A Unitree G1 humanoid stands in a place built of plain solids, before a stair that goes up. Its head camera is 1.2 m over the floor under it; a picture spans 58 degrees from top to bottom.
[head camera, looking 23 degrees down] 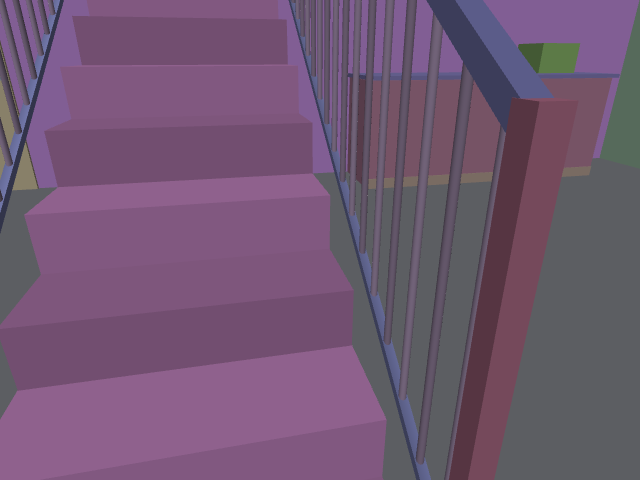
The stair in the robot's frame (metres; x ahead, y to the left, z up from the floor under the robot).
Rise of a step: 0.19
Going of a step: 0.30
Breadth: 0.92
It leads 12 degrees to the left of straight ahead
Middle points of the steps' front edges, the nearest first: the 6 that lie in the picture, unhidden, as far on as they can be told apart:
0.70 0.29 0.39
0.99 0.35 0.58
1.28 0.41 0.78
1.58 0.48 0.97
1.87 0.54 1.16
2.16 0.60 1.36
